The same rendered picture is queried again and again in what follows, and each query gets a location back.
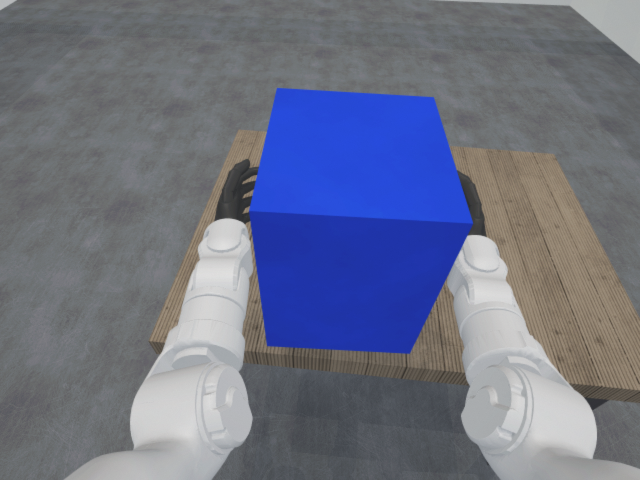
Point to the carton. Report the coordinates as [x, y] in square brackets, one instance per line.
[357, 218]

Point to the left robot upper arm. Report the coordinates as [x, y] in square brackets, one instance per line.
[185, 422]

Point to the robot left hand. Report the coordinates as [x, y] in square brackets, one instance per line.
[230, 204]

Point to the table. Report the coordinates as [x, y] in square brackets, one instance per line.
[567, 290]

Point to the right robot forearm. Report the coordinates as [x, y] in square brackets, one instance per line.
[489, 320]

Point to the right robot upper arm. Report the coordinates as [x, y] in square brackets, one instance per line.
[529, 427]

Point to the robot right hand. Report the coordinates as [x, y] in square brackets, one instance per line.
[474, 205]

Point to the left robot forearm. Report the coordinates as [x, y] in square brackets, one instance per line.
[214, 307]

